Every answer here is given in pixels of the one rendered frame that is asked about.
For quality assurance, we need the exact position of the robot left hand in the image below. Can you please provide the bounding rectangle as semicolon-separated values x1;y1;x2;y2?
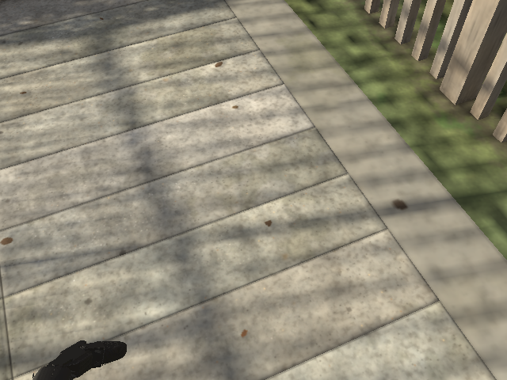
32;340;127;380

